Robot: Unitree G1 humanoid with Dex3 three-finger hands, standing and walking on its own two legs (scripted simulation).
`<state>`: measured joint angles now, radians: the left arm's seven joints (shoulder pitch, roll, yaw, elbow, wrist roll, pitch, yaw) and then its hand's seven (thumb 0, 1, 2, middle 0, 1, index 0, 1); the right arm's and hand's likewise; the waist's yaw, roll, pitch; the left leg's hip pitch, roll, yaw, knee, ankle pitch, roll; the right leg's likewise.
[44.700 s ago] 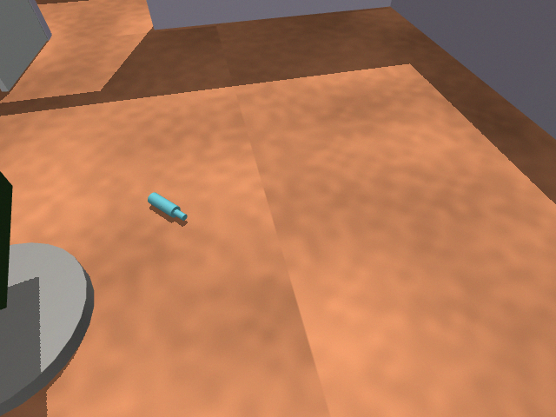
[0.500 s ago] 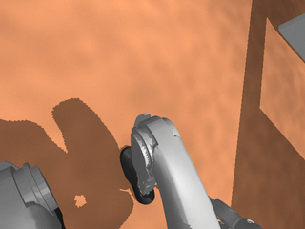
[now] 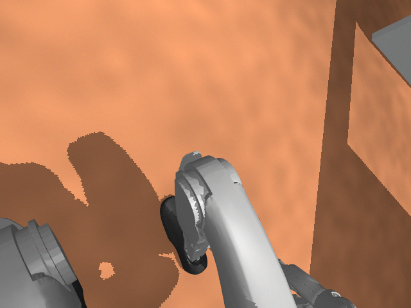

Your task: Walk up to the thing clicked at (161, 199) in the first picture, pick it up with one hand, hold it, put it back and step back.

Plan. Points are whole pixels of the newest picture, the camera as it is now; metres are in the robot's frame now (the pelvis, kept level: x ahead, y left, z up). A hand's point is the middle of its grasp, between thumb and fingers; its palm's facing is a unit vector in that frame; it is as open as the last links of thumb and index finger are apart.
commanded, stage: close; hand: left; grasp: from above
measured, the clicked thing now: out of the picture +0.45 +0.37 -0.28
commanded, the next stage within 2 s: settle in 0.20 s
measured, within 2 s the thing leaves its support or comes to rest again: leaves its support in 0.58 s
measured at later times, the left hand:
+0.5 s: hand out of the picture +0.44 +0.33 -0.26, palm faces -0.43 -0.19 -0.88, open 8.6 cm
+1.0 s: hand out of the picture +0.44 +0.36 -0.17, palm faces -0.43 -0.14 -0.89, open 8.6 cm
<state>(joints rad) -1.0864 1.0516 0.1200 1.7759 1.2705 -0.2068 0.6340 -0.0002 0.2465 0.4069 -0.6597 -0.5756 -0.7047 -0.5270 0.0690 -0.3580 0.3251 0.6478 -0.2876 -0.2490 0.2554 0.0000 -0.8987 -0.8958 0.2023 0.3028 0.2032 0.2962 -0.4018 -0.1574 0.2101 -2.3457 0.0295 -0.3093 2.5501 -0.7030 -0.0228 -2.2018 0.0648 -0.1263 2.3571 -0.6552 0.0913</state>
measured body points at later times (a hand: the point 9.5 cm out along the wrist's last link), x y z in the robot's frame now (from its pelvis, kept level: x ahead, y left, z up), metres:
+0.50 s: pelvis +0.00 +0.00 +0.00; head +0.28 +0.13 +0.32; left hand +0.46 +0.34 -0.20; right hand +0.06 -0.25 -0.05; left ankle +0.06 +0.13 -0.27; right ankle +0.12 -0.14 -0.27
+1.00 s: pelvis +0.00 +0.00 +0.01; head +0.24 +0.11 +0.37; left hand +0.46 +0.36 -0.12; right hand +0.10 -0.26 -0.07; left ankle +0.06 +0.13 -0.27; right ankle +0.12 -0.14 -0.27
